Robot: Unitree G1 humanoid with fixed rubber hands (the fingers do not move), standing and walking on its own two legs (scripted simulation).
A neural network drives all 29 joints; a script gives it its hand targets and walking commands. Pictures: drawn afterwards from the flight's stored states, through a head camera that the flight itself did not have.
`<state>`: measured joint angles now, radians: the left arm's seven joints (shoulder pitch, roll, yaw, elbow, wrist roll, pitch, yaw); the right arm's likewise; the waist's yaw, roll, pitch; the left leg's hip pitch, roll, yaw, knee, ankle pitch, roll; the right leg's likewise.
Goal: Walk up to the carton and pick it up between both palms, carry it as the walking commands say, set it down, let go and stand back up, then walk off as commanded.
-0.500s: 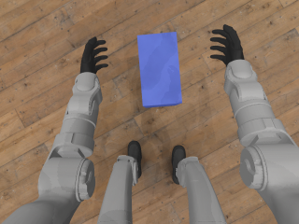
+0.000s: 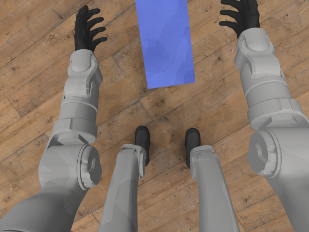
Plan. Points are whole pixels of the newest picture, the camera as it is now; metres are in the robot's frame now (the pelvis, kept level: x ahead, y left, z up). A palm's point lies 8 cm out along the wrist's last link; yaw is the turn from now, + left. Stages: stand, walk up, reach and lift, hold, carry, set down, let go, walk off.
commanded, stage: reach and lift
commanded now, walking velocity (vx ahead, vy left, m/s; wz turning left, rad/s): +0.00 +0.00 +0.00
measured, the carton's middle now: (165, 48) +0.55 +0.01 -0.53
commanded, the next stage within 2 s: none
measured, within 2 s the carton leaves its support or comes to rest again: neither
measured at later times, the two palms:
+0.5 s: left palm (116, 62) +0.48 +0.16 -0.34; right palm (224, 44) +0.52 -0.16 -0.34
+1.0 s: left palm (122, 62) +0.49 +0.17 -0.44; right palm (209, 54) +0.51 -0.14 -0.45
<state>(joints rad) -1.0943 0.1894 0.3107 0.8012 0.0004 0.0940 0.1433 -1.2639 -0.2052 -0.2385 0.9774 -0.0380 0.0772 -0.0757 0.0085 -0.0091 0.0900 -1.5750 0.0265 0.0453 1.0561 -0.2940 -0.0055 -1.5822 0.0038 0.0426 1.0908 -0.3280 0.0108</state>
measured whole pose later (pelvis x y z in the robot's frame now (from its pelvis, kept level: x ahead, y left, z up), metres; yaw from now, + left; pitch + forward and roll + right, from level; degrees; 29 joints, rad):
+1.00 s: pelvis -0.06 +0.00 -0.25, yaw +2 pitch +35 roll +3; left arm -1.59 0.25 0.27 1.06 -0.06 0.15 0.17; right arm -1.69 -0.37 -0.20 1.25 0.09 0.11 -0.11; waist 0.02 0.00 0.52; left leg -2.15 0.01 0.04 2.06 -0.51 -0.01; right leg -2.15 0.01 0.07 2.12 -0.57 0.02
